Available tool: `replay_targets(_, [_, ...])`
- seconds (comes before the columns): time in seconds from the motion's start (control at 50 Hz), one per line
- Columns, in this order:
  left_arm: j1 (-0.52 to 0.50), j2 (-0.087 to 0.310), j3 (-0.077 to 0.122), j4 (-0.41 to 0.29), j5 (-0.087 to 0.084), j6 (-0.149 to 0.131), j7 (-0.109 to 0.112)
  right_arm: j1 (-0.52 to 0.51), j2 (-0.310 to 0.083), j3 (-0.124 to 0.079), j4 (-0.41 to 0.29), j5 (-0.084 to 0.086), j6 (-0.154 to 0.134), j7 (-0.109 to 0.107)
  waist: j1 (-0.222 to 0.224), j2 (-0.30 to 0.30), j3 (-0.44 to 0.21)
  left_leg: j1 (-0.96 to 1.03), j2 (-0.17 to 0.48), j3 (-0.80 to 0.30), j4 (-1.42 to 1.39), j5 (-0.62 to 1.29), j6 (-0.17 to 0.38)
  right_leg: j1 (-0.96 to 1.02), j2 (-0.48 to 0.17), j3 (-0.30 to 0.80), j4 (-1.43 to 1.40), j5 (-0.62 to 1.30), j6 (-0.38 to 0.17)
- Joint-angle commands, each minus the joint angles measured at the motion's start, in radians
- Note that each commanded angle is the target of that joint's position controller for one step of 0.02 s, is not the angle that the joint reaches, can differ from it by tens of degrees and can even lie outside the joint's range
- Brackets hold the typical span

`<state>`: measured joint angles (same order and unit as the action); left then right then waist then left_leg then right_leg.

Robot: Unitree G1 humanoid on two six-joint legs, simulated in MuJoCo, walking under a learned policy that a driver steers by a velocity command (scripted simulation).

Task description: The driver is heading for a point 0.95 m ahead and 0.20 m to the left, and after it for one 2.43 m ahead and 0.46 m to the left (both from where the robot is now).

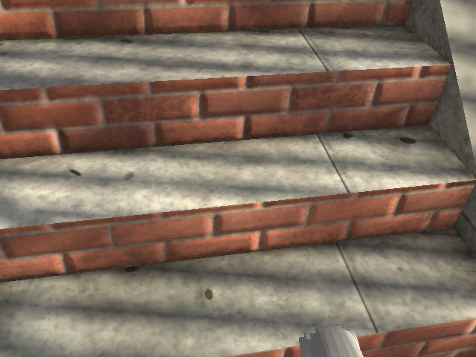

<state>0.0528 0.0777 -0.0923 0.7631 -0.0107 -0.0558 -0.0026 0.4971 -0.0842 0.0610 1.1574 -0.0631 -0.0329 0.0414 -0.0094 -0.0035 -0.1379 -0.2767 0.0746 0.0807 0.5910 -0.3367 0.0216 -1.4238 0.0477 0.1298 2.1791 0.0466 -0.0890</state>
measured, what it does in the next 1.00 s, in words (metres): climbs, turning left: right foot 0.17 m higher, then left foot 0.22 m higher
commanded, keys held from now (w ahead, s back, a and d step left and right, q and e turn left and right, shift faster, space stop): w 0.06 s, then w+q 0.94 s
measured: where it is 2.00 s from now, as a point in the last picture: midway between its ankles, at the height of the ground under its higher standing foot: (134, 104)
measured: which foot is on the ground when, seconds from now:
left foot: down 0.00-0.32, up 0.34-0.92, down 0.94-1.00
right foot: up 0.00-0.28, down 0.30-0.98, up 1.00-1.00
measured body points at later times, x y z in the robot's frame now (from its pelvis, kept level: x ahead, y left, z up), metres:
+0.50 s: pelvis +0.21 -0.13 +0.11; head +0.16 -0.15 +0.56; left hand +0.17 +0.11 -0.03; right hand +0.38 -0.34 +0.00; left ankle +0.16 +0.00 -0.36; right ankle +0.25 -0.23 -0.57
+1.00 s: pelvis +0.42 -0.02 +0.22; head +0.46 -0.04 +0.66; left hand +0.27 +0.16 +0.08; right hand +0.73 -0.08 +0.14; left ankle +0.52 +0.08 -0.35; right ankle +0.30 -0.24 -0.46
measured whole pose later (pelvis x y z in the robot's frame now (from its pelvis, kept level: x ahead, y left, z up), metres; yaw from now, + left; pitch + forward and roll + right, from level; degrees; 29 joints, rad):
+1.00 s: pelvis +0.42 -0.02 +0.22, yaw +26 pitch +2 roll +2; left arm 0.47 0.17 -0.02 1.05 0.00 -0.07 0.01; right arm -0.03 -0.17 0.05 0.62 0.00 -0.01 0.05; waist 0.00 0.02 0.00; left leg -1.01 0.00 0.24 1.48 -0.55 0.19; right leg -0.04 -0.22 -0.20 0.74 0.00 -0.01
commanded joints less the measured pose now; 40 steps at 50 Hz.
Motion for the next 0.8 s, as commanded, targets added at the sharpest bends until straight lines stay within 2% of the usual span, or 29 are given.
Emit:
replay_targets(0.02, [-0.068, 0.012, -0.011, -0.042, -0.019, 0.005, 0.027, -0.013, -0.129, -0.026, -0.077, 0.021, -0.029, -0.025, -0.010, 0.111, 0.219, -0.063, 0.236, -0.257, -0.403, -0.228, 0.178, -0.157, -0.062, -0.045, -0.025, -0.060, 0.053])
replay_targets(0.06, [-0.097, 0.013, -0.012, -0.054, -0.039, 0.003, 0.024, 0.086, -0.140, -0.036, -0.066, 0.023, -0.028, -0.051, -0.051, 0.110, 0.215, 0.131, 0.282, -0.305, -0.417, -0.219, 0.188, -0.279, -0.105, -0.043, -0.050, -0.106, 0.071])
replay_targets(0.08, [-0.129, 0.012, -0.013, -0.069, -0.034, 0.004, 0.018, 0.117, -0.136, -0.040, -0.061, 0.020, -0.025, -0.058, -0.071, 0.098, 0.214, 0.202, 0.299, -0.328, -0.432, -0.178, 0.198, -0.313, -0.133, -0.044, -0.057, -0.113, 0.075])
replay_targets(0.12, [-0.209, 0.009, -0.017, -0.100, -0.007, 0.003, -0.004, 0.134, -0.149, -0.055, -0.082, 0.030, -0.017, -0.072, -0.092, 0.084, 0.212, 0.216, 0.311, -0.346, -0.526, -0.162, 0.229, -0.232, -0.225, -0.187, -0.188, -0.134, 0.104])
replay_targets(0.14, [-0.278, -0.022, -0.032, -0.138, 0.008, 0.001, -0.011, 0.157, -0.141, -0.068, -0.073, 0.049, -0.008, -0.091, -0.106, 0.128, 0.198, 0.200, 0.319, -0.342, -0.573, -0.071, 0.216, -0.143, -0.255, -0.157, -0.254, -0.240, 0.100])
replay_targets(0.18, [-0.326, -0.022, -0.038, -0.162, -0.001, -0.001, -0.033, 0.180, -0.147, -0.082, -0.076, 0.054, 0.011, -0.105, -0.109, 0.130, 0.199, 0.209, 0.301, -0.250, -0.617, 0.018, 0.190, 0.026, -0.261, -0.193, -0.463, -0.317, 0.096])
replay_targets(0.2, [-0.304, 0.004, -0.027, -0.149, -0.014, 0.000, -0.049, 0.125, -0.151, -0.086, -0.092, 0.056, 0.009, -0.094, -0.076, 0.132, 0.197, 0.110, 0.271, -0.172, -0.675, 0.062, 0.191, 0.257, -0.237, -0.297, -0.652, -0.322, 0.088])
replay_targets(0.22, [-0.335, -0.011, -0.025, -0.163, -0.010, -0.002, -0.059, 0.109, -0.139, -0.083, -0.097, 0.068, 0.005, -0.078, -0.059, 0.193, 0.171, 0.016, 0.241, -0.126, -0.675, 0.237, 0.184, 0.524, -0.194, -0.332, -0.777, -0.373, 0.063])
replay_targets(0.24, [-0.262, 0.023, 0.000, -0.144, -0.013, 0.003, -0.056, 0.127, -0.163, -0.084, -0.086, 0.050, -0.003, -0.063, -0.016, 0.256, 0.106, 0.044, 0.227, -0.094, -0.629, 0.461, 0.198, 0.709, -0.126, -0.379, -0.820, -0.442, 0.049])
replay_targets(0.26, [-0.108, 0.092, 0.039, -0.120, -0.015, 0.010, -0.047, 0.139, -0.209, -0.086, -0.069, 0.036, -0.004, -0.055, 0.069, 0.363, 0.022, 0.117, 0.220, -0.084, -0.530, 0.891, 0.199, 0.883, -0.047, -0.371, -0.843, -0.550, 0.025])
replay_targets(0.28, [-0.007, 0.165, 0.079, -0.101, -0.023, 0.008, -0.045, 0.119, -0.231, -0.087, -0.071, 0.042, -0.003, -0.049, 0.140, 0.412, 0.000, 0.241, 0.186, -0.055, -0.327, 1.219, 0.173, 0.925, -0.027, -0.296, -1.013, -0.642, -0.003])
replay_targets(0.3, [0.176, 0.226, 0.105, -0.051, -0.005, -0.001, -0.050, 0.035, -0.247, -0.096, -0.107, 0.048, -0.014, -0.057, 0.234, 0.377, -0.061, 0.108, 0.179, -0.075, -0.039, 1.279, 0.151, 1.131, -0.121, -0.068, -1.118, -0.615, -0.039])
replay_targets(0.32, [0.360, 0.341, 0.148, 0.019, 0.029, 0.004, -0.041, 0.001, -0.101, -0.075, -0.170, 0.063, -0.033, -0.049, 0.241, -0.109, -0.177, -0.323, 0.020, -0.072, 0.334, 0.773, 0.115, 1.421, -0.360, 0.444, -1.477, -0.890, -0.144])
replay_targets(0.34, [0.519, 0.409, 0.167, 0.080, 0.049, 0.020, -0.015, -0.070, -0.068, -0.079, -0.189, 0.063, -0.066, -0.024, 0.259, -0.281, -0.289, -0.442, -0.092, -0.255, 0.775, 0.200, 0.108, 1.445, -0.496, 0.924, -1.893, -1.201, -0.173])
replay_targets(0.36, [0.427, 0.366, 0.149, 0.102, 0.045, 0.016, -0.005, -0.155, -0.005, -0.077, -0.253, 0.085, -0.082, 0.004, 0.172, -0.269, -0.206, -0.575, -0.119, -0.399, 1.183, 0.199, 0.095, 1.303, -0.538, 0.939, -1.956, -1.164, -0.109])
replay_targets(0.38, [0.309, 0.241, 0.110, 0.136, 0.037, 0.017, -0.013, -0.238, 0.047, -0.054, -0.332, 0.092, -0.073, 0.017, 0.079, -0.295, -0.066, -0.679, -0.082, -0.354, 1.332, 0.255, 0.117, 1.136, -0.514, 0.728, -1.896, -1.065, -0.042])
replay_targets(0.42, [0.130, 0.042, 0.067, 0.181, 0.065, -0.003, -0.025, -0.257, -0.033, -0.063, -0.388, 0.085, -0.032, 0.005, -0.050, -0.157, 0.116, -0.703, -0.016, -0.250, 1.337, 0.376, 0.169, 0.870, -0.447, 0.251, -1.688, -0.865, 0.055])
replay_targets(0.44, [0.092, 0.011, 0.060, 0.207, 0.080, -0.016, -0.024, -0.236, -0.044, -0.064, -0.396, 0.066, -0.015, 0.004, -0.098, -0.143, 0.128, -0.677, -0.023, -0.257, 1.348, 0.406, 0.180, 0.842, -0.401, 0.116, -1.714, -0.762, 0.083])
replay_targets(0.46, [0.129, 0.068, 0.079, 0.237, 0.071, -0.017, -0.027, -0.275, 0.023, -0.038, -0.406, 0.068, -0.008, 0.003, -0.087, -0.183, 0.155, -0.765, -0.046, -0.242, 1.501, 0.388, 0.186, 0.879, -0.420, 0.103, -1.777, -0.599, 0.059])
replay_targets(0.5, [0.179, 0.035, 0.063, 0.262, 0.063, -0.023, -0.026, -0.211, 0.045, -0.018, -0.390, 0.078, 0.010, 0.000, -0.122, -0.098, 0.169, -0.866, -0.041, -0.282, 1.522, 0.423, 0.201, 0.940, -0.415, -0.011, -1.803, -0.472, 0.073])
replay_targets(0.52, [0.198, 0.061, 0.067, 0.261, 0.063, -0.023, -0.016, -0.242, 0.037, -0.014, -0.385, 0.081, 0.018, -0.011, -0.108, -0.099, 0.188, -0.913, -0.059, -0.260, 1.515, 0.388, 0.175, 0.951, -0.414, -0.083, -1.846, -0.451, 0.058])
replay_targets(0.56, [0.196, 0.050, 0.052, 0.247, 0.078, -0.022, -0.006, -0.286, -0.024, -0.029, -0.386, 0.063, 0.027, -0.022, -0.103, -0.032, 0.196, -0.963, -0.072, -0.238, 1.517, 0.448, 0.143, 0.964, -0.388, -0.190, -1.864, -0.404, 0.053])
replay_targets(0.58, [0.220, 0.059, 0.042, 0.247, 0.091, -0.023, -0.005, -0.284, -0.026, -0.029, -0.365, 0.063, 0.036, -0.030, -0.084, -0.025, 0.183, -0.994, -0.105, -0.197, 1.693, 0.450, 0.131, 0.997, -0.404, -0.185, -1.881, -0.385, 0.018])
replay_targets(0.64, [0.311, 0.100, 0.043, 0.263, 0.078, -0.010, 0.000, -0.373, -0.027, -0.025, -0.395, 0.062, 0.027, -0.039, -0.041, 0.019, 0.221, -1.153, -0.093, -0.198, 1.668, 0.465, 0.115, 1.119, -0.370, -0.285, -1.859, -0.385, 0.017])
replay_targets(0.66, [0.331, 0.107, 0.046, 0.252, 0.085, -0.003, 0.001, -0.412, -0.036, -0.026, -0.402, 0.063, 0.020, -0.042, -0.019, 0.042, 0.229, -1.171, -0.082, -0.191, 1.604, 0.478, 0.102, 1.143, -0.369, -0.310, -1.855, -0.349, 0.010])
replay_targets(0.7, [0.440, 0.124, 0.045, 0.264, 0.091, -0.003, 0.009, -0.526, -0.037, -0.019, -0.435, 0.075, 0.024, -0.047, 0.057, -0.017, 0.224, -1.305, -0.071, -0.141, 1.674, 0.404, 0.087, 1.303, -0.420, -0.274, -1.900, -0.339, -0.029])
replay_targets(0.76, [0.510, 0.143, 0.061, 0.283, 0.068, -0.009, 0.033, -0.656, 0.000, 0.007, -0.522, 0.094, 0.024, -0.028, 0.082, -0.061, 0.275, -1.495, -0.005, -0.157, 1.693, 0.255, 0.085, 1.488, -0.454, -0.282, -1.955, -0.273, -0.007])
replay_targets(0.78, [0.523, 0.147, 0.066, 0.279, 0.053, -0.001, 0.042, -0.731, 0.009, 0.022, -0.568, 0.098, 0.017, -0.010, 0.092, -0.068, 0.276, -1.499, 0.011, -0.086, 1.569, 0.233, 0.074, 1.495, -0.422, -0.318, -1.991, -0.304, 0.007])
replay_targets(0.8, [0.555, 0.121, 0.061, 0.287, 0.044, 0.008, 0.055, -0.799, 0.015, 0.034, -0.608, 0.111, 0.013, 0.001, 0.107, -0.064, 0.283, -1.478, 0.042, -0.063, 1.523, 0.220, 0.075, 1.475, -0.423, -0.309, -2.045, -0.289, 0.013])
